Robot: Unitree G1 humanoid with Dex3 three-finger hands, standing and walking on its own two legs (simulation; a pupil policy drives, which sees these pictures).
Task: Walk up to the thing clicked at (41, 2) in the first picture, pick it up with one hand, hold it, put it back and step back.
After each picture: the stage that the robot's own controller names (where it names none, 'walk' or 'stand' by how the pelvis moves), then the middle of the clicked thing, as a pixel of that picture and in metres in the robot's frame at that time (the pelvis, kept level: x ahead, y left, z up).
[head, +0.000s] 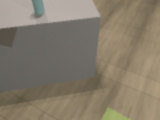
stand; out of the picture +1.02 +0.33 +0.04
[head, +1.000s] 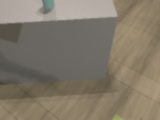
walk; out of the picture +0.92 +0.28 +0.05
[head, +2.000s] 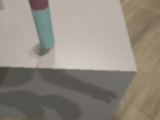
stand; (43, 21) +0.60 +0.21 +0.07
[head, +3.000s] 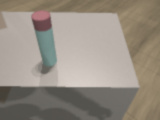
stand; (45, 41) +0.55 +0.20 +0.05
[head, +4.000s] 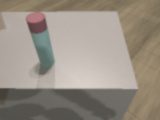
stand; (42, 42) +0.54 +0.20 +0.04
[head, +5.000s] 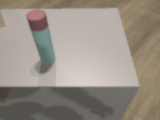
stand; (43, 40) +0.54 +0.20 +0.04
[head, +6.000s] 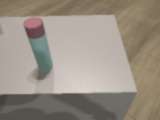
stand; (40, 47) +0.53 +0.21 +0.04
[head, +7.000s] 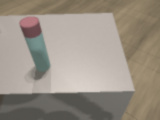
stand; (37, 47) +0.52 +0.22 +0.04
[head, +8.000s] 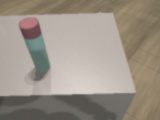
stand; (37, 48) +0.51 +0.22 +0.04
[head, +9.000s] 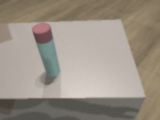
rise first; (48, 52) +0.51 +0.20 +0.04
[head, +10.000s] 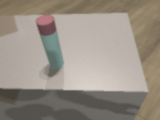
go down; (51, 44) +0.53 +0.20 +0.04
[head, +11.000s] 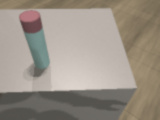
go down; (37, 43) +0.53 +0.18 +0.05
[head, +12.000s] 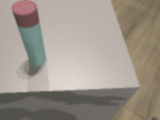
go down; (32, 38) +0.51 +0.18 +0.06
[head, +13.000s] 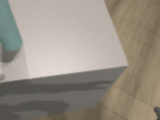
close in; (0, 17) +0.53 +0.20 +0.10
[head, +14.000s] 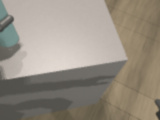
close; out of the picture +0.55 +0.20 +0.11
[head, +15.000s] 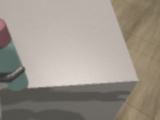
lift; (7, 60) +0.39 +0.24 +0.10
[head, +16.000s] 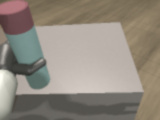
lift; (28, 51) +0.33 +0.17 +0.23
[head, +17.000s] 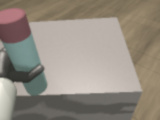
hold; (25, 58) +0.33 +0.17 +0.20
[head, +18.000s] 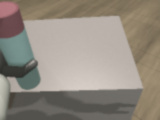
crouch; (18, 53) +0.33 +0.19 +0.22
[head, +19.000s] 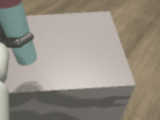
crouch; (16, 28) +0.44 +0.20 +0.21
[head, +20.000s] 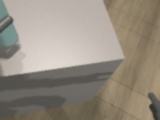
lower; out of the picture +0.54 +0.19 +0.11
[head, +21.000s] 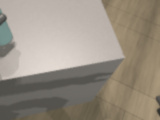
lower; out of the picture +0.55 +0.20 +0.12
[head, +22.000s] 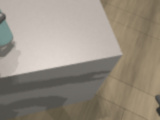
lower; out of the picture +0.55 +0.20 +0.12
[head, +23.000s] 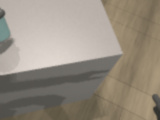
lower; out of the picture +0.56 +0.19 +0.12
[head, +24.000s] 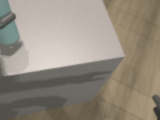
loosen; out of the picture +0.55 +0.18 +0.12
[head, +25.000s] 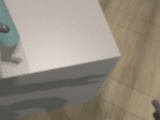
withdraw; out of the picture +0.54 +0.17 +0.11
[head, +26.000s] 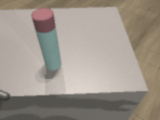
sink last; (48, 43) +0.50 +0.15 +0.08
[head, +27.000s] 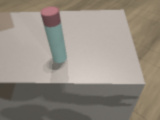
stand; (55, 37) +0.56 +0.17 +0.07
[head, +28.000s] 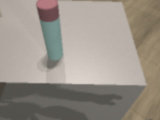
stand; (52, 33) +0.53 +0.15 +0.08
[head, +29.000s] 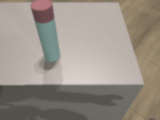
stand; (47, 34) +0.53 +0.16 +0.08
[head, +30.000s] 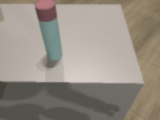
stand; (50, 33) +0.54 +0.16 +0.09
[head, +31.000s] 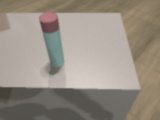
walk; (53, 42) +0.55 +0.16 +0.04
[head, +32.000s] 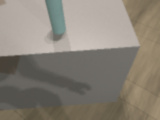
walk; (55, 8) +0.68 +0.15 +0.06
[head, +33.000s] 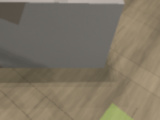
walk; out of the picture +0.99 +0.17 +0.07
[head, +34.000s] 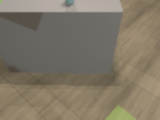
stand; out of the picture +1.14 +0.14 +0.06
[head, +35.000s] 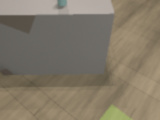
stand; out of the picture +1.14 +0.17 +0.04
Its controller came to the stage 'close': yes
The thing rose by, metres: 0.19
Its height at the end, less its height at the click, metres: +0.00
